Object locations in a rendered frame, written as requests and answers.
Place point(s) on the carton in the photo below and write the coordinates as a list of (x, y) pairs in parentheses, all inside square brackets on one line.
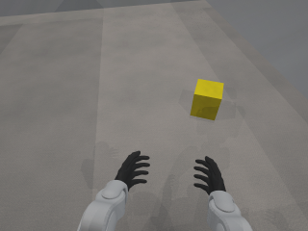
[(206, 99)]

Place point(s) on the robot left forearm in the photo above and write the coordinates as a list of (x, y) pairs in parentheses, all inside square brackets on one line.
[(107, 208)]

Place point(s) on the robot right forearm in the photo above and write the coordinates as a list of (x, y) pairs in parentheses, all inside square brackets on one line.
[(223, 214)]

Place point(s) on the robot left hand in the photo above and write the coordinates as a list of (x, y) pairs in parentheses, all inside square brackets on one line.
[(127, 171)]

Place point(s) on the robot right hand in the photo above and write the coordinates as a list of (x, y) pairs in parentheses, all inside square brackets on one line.
[(214, 179)]

